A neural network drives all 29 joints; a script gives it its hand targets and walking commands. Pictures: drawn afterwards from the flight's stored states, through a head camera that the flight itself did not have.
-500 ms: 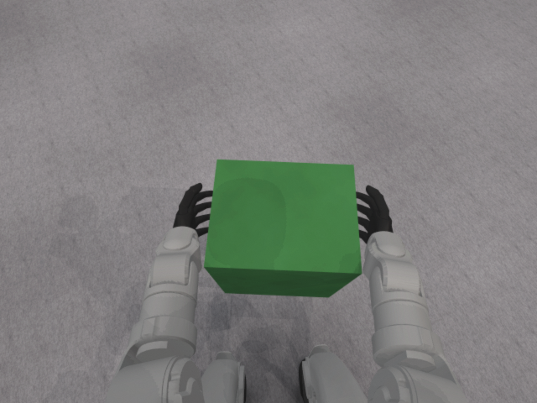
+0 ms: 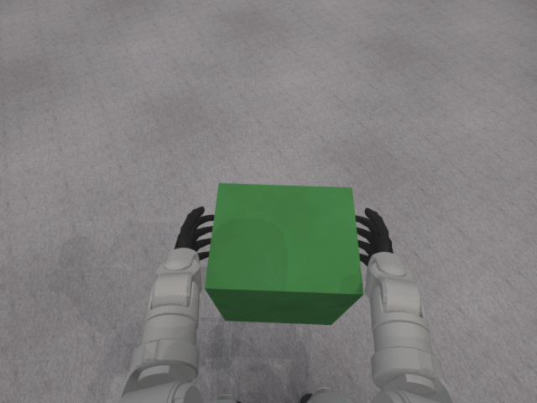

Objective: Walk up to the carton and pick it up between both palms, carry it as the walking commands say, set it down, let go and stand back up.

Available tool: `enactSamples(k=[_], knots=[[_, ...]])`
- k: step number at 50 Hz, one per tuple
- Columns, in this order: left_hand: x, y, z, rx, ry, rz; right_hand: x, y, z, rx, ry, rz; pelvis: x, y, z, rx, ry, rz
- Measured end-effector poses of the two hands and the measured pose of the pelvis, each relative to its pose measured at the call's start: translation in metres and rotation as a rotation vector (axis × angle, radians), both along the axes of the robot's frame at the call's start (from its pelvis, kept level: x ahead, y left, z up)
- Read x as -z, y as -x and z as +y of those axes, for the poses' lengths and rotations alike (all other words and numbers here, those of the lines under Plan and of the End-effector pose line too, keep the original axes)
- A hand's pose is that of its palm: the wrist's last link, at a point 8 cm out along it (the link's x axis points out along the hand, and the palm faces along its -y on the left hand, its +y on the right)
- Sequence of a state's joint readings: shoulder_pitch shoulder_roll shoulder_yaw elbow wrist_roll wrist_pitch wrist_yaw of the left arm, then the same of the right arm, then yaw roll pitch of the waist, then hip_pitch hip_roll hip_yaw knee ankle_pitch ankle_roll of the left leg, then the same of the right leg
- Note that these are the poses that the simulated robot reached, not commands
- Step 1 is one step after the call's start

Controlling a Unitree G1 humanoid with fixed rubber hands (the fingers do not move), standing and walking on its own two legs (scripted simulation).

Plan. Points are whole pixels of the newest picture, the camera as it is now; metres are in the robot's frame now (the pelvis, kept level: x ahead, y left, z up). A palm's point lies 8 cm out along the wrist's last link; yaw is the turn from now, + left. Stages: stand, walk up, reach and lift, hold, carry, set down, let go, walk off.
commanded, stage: reach and lift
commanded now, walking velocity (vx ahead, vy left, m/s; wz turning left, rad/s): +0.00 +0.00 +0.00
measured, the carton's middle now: (281, 262) +0.35 -0.02 -0.08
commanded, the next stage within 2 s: hold in 1.94 s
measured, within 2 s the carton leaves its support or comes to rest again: neither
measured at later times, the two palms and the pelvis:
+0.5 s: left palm (178, 246) +0.33 +0.13 +0.05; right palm (396, 247) +0.31 -0.17 +0.06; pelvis +0.01 +0.00 +0.02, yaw +1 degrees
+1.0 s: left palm (164, 253) +0.31 +0.14 +0.07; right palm (392, 244) +0.30 -0.16 +0.08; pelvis +0.01 +0.00 +0.03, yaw +0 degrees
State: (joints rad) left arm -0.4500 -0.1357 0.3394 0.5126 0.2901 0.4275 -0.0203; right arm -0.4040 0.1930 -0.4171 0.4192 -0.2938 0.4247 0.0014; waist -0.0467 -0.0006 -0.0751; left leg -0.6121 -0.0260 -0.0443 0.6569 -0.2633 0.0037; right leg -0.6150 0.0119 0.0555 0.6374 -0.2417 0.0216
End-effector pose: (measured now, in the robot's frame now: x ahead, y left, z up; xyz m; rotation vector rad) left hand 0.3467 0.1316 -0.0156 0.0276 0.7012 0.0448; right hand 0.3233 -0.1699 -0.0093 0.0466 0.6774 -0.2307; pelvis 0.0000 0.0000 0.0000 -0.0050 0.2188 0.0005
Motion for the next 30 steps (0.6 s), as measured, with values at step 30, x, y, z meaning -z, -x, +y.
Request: enactSamples(k=[30], knots=[[-0.078, 0.024, -0.001, 0.003, -0.031, -0.037, -0.076, 0.019, -0.001, -0.032, 0.012, -0.032, -0.024, -0.013, -0.004, -0.011, -0.002, -0.289]])
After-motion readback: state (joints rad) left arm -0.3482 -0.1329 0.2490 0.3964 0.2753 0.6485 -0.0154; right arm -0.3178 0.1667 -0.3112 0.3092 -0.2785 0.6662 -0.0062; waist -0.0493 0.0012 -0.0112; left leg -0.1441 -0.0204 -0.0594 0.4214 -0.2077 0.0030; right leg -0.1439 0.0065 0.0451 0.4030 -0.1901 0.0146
